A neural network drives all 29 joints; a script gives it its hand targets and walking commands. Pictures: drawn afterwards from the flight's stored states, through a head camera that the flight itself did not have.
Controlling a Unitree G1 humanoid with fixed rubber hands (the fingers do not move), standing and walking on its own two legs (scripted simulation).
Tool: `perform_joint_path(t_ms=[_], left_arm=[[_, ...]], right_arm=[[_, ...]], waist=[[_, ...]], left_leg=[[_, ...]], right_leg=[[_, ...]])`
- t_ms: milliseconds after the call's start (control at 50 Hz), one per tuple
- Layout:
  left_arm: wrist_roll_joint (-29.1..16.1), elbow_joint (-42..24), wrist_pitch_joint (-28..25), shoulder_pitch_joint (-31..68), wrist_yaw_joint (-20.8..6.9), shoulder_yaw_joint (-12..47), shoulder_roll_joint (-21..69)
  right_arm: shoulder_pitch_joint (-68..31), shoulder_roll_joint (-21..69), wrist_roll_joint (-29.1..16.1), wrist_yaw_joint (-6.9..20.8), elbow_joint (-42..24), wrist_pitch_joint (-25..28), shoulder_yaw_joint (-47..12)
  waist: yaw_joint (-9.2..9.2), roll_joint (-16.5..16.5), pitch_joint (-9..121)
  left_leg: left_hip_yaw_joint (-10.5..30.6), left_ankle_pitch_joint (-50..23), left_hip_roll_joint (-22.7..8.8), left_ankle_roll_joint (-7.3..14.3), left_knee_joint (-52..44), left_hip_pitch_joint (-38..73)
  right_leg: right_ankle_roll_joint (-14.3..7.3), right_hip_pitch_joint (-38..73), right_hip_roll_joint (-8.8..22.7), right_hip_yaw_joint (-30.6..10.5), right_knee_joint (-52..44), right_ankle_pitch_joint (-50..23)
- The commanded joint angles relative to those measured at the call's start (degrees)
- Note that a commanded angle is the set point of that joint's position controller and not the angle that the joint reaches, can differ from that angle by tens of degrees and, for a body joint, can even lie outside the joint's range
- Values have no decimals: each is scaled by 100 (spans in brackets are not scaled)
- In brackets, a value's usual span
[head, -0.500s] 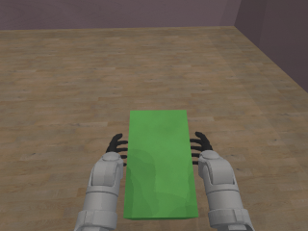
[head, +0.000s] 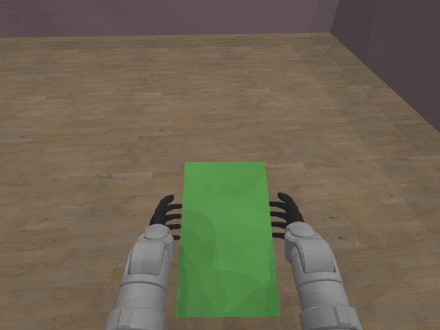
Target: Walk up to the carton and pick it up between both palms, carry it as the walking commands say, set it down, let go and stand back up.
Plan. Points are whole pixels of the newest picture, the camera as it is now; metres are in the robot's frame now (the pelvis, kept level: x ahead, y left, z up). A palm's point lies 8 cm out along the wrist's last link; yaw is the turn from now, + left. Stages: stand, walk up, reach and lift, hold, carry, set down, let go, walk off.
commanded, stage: carry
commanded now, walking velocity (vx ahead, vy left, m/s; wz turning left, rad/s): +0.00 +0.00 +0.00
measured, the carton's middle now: (225, 241) +0.32 +0.00 -0.06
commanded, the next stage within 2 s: none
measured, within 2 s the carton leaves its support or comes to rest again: neither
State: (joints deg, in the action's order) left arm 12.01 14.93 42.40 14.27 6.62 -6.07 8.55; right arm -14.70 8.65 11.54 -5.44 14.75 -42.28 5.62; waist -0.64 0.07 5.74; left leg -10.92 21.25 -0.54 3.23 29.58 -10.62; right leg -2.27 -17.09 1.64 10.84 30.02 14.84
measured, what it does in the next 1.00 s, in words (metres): stands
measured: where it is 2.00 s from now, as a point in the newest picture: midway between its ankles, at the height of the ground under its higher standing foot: outside the picture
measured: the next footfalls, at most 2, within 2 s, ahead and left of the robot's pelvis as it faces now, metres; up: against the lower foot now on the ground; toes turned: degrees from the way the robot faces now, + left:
none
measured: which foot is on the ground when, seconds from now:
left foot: down 0.00-1.00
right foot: down 0.00-1.00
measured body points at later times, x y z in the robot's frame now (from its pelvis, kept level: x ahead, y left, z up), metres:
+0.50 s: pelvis +0.00 +0.00 +0.00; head -0.01 +0.01 +0.45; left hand +0.31 +0.13 +0.01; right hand +0.31 -0.13 +0.02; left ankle -0.06 +0.06 -0.73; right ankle +0.01 -0.09 -0.73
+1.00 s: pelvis +0.01 -0.01 +0.00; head -0.02 +0.00 +0.45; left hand +0.32 +0.12 +0.04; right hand +0.32 -0.14 +0.04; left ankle -0.06 +0.06 -0.73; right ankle +0.01 -0.09 -0.73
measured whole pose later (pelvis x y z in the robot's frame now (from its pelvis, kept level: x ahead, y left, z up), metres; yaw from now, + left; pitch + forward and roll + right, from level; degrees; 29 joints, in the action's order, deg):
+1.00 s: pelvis +0.01 -0.01 +0.00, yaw +0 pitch +2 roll -1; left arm 13.6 14.2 44.3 16.0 5.8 -5.8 9.0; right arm -16.2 9.0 13.9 -4.5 14.6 -43.5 6.9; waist -0.2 0.0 6.2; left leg -10.8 21.7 -1.0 2.6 29.0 -9.2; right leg -2.6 -15.8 1.1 10.9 29.7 15.6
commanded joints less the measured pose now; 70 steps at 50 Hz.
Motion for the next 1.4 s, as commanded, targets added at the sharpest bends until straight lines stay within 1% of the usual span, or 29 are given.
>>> perform_joint_path(t_ms=[0,180,520,560,640,760,900,1080,1380], left_arm=[[-1433,-592,-418,2701,-1373,2806,5107],[-1424,-470,-546,2743,-1406,2781,5038],[-1440,-304,-778,2800,-1451,2790,4919],[-1521,-523,-722,2757,-1463,2957,5063],[-1555,-720,-524,2766,-1506,3140,5270],[-1553,-851,-320,2781,-1541,3219,5660],[-1444,-687,-193,2751,-1551,3090,5847],[-1433,-540,-212,2918,-1578,3012,5946],[-1508,-512,-296,2945,-1630,3080,6035]], right_arm=[[-2410,5158,-1414,1367,-446,331,-2747],[-2462,5110,-1411,1392,-305,456,-2745],[-2526,5039,-1423,1400,-122,695,-2811],[-2529,5194,-1485,1400,-341,650,-2968],[-2468,5396,-1444,1433,-528,469,-3095],[-2454,5620,-1387,1515,-634,259,-3053],[-2542,5695,-1321,1566,-442,144,-2903],[-2795,5796,-1336,1591,-309,166,-2880],[-2826,5884,-1375,1614,-308,249,-2974]], waist=[[-26,152,1427],[-31,164,1415],[-15,128,1478],[3,123,1496],[47,100,1545],[57,64,1545],[42,52,1459],[35,40,1378],[25,34,1533]], left_leg=[[1013,-2479,-982,-340,-446,190],[1033,-2528,-1001,-363,-435,192],[1005,-2449,-968,-371,-353,164],[1004,-2459,-966,-364,-351,173],[968,-2427,-960,-335,-365,193],[897,-2307,-946,-333,-408,217],[866,-2155,-928,-345,-452,181],[844,-1948,-890,-351,-477,137],[797,-2321,-885,-293,-330,250]], right_leg=[[-53,844,675,-955,-119,-1799],[-54,831,654,-965,-95,-1739],[-99,916,671,-1038,-46,-2028],[-117,954,680,-1048,-49,-2089],[-160,1055,706,-1062,-78,-2199],[-142,1096,747,-1043,-138,-2247],[-115,1116,759,-999,-172,-2162],[-112,1134,768,-984,-188,-2074],[-132,1247,778,-942,-72,-2530]])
